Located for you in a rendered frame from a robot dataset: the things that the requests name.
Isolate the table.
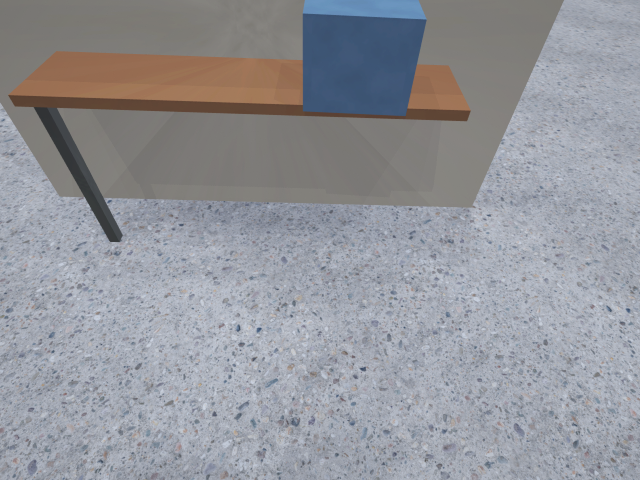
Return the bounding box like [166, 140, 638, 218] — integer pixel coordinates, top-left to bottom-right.
[8, 51, 471, 242]

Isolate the carton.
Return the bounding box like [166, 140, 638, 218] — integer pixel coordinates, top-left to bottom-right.
[303, 0, 427, 116]

